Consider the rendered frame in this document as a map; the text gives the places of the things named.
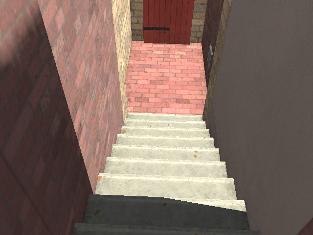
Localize stairs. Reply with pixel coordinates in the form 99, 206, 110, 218
72, 114, 256, 235

